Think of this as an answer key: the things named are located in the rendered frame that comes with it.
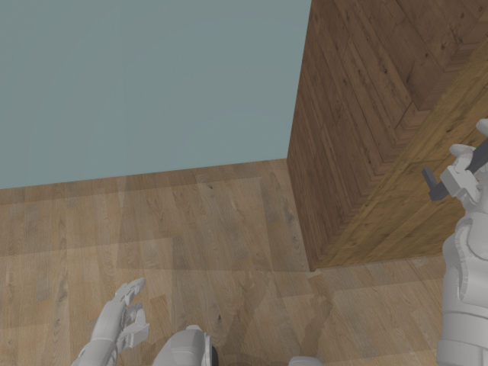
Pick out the wardrobe door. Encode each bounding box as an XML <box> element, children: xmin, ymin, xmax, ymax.
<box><xmin>318</xmin><ymin>31</ymin><xmax>488</xmax><ymax>268</ymax></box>

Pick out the left robot hand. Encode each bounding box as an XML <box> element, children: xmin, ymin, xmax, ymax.
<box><xmin>90</xmin><ymin>278</ymin><xmax>149</xmax><ymax>354</ymax></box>

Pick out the right robot forearm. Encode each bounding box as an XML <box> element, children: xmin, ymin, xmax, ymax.
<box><xmin>436</xmin><ymin>212</ymin><xmax>488</xmax><ymax>366</ymax></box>

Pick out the right robot hand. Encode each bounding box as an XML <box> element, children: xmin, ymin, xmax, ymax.
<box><xmin>440</xmin><ymin>119</ymin><xmax>488</xmax><ymax>215</ymax></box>

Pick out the left robot forearm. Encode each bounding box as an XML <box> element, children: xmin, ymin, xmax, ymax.
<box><xmin>71</xmin><ymin>339</ymin><xmax>117</xmax><ymax>366</ymax></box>

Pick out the handle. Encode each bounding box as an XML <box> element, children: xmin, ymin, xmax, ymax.
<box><xmin>422</xmin><ymin>138</ymin><xmax>488</xmax><ymax>201</ymax></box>

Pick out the robot left shin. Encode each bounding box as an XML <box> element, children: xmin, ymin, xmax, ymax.
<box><xmin>186</xmin><ymin>325</ymin><xmax>203</xmax><ymax>332</ymax></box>

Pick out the robot left thigh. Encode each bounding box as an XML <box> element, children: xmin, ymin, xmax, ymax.
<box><xmin>152</xmin><ymin>329</ymin><xmax>212</xmax><ymax>366</ymax></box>

